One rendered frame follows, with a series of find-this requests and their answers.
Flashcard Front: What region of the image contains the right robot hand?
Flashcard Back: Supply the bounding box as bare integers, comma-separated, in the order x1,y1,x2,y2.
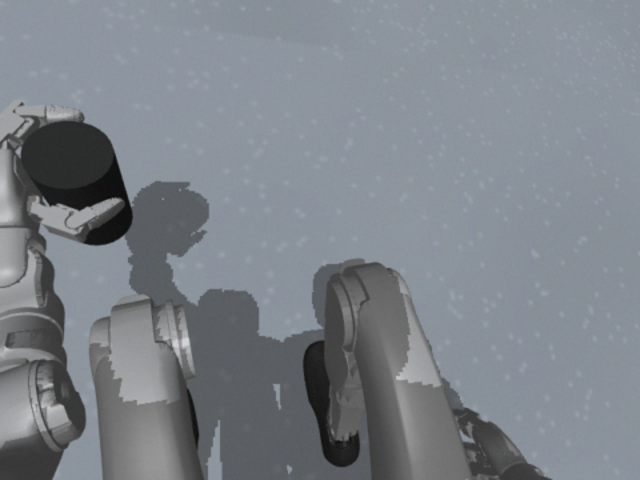
452,408,528,480

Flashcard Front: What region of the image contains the left robot hand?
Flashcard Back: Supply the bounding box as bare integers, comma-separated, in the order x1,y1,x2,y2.
0,100,125,243

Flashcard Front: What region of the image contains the right robot foot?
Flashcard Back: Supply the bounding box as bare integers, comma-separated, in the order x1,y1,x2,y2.
303,341,360,467

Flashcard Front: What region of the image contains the can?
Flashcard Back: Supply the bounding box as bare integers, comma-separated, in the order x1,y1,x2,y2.
21,121,133,246

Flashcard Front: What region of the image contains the left robot arm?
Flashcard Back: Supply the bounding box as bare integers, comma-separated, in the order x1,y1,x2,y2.
0,226,86,480

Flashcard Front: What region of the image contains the right robot arm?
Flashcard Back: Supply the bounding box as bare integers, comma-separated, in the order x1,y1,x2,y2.
499,463,552,480

